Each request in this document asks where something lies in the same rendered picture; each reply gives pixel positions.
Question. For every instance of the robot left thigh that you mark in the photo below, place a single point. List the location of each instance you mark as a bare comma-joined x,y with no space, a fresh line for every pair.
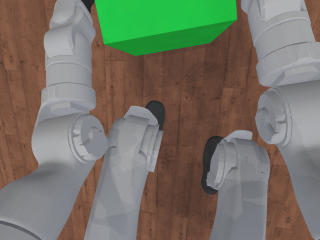
115,210

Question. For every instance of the left robot forearm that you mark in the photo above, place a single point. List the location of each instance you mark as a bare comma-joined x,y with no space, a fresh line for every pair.
68,62

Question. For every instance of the robot thigh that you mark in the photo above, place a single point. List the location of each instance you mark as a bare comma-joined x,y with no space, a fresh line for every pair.
241,212
115,210

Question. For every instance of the left robot hand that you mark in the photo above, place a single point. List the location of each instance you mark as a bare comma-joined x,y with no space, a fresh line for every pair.
88,4

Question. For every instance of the robot left upper arm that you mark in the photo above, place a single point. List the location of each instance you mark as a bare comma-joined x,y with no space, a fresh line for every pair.
37,206

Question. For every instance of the carton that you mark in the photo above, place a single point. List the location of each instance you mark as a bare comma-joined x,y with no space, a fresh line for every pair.
141,27

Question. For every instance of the right robot forearm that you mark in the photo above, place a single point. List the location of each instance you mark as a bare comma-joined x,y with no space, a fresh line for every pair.
285,45

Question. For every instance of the robot right thigh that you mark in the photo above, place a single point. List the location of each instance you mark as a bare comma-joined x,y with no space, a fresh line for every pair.
241,212

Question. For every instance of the robot right upper arm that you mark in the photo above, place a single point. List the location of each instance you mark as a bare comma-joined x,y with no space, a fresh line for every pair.
289,117

